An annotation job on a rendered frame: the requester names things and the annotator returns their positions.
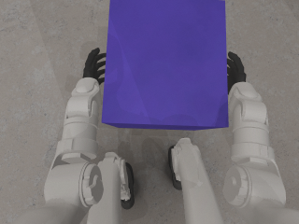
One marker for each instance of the carton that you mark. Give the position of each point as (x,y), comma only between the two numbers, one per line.
(166,65)

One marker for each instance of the robot right hand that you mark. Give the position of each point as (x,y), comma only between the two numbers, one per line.
(235,71)

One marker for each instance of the robot right thigh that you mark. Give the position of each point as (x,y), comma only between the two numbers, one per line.
(199,200)

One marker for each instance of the right robot upper arm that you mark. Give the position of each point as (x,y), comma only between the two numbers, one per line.
(258,196)

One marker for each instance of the left robot upper arm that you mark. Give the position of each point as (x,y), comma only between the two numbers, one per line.
(70,191)

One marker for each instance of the right robot forearm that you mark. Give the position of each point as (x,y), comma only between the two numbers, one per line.
(250,128)

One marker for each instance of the left robot forearm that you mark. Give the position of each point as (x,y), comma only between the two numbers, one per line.
(81,117)

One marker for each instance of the right robot foot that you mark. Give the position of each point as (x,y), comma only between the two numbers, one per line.
(176,183)

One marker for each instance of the robot left hand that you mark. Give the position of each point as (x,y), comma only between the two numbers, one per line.
(92,65)

